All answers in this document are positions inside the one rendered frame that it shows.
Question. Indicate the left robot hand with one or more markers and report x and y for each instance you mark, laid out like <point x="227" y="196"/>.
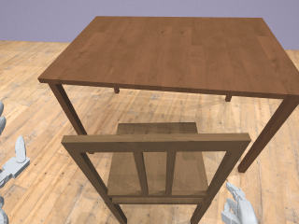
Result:
<point x="14" y="166"/>

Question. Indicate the robot left forearm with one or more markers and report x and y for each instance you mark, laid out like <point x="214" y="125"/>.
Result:
<point x="3" y="215"/>

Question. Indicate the right robot hand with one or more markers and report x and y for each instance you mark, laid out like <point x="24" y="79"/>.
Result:
<point x="243" y="211"/>

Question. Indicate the table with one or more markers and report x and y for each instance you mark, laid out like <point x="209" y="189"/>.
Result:
<point x="230" y="56"/>

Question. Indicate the chair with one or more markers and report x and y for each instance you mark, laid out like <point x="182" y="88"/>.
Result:
<point x="157" y="163"/>

